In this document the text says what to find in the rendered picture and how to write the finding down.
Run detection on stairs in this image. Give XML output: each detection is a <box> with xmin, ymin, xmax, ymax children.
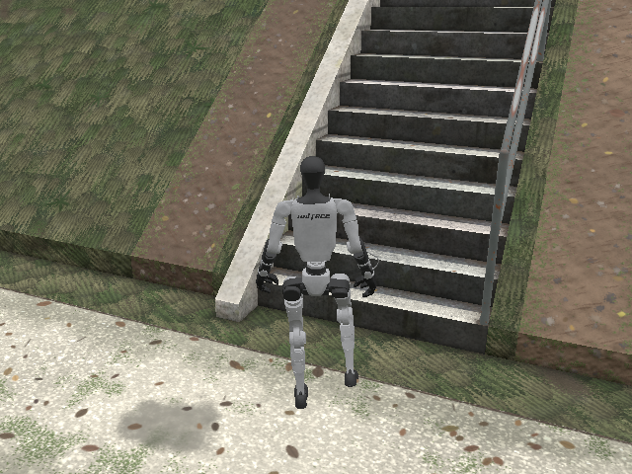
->
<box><xmin>257</xmin><ymin>0</ymin><xmax>556</xmax><ymax>355</ymax></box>

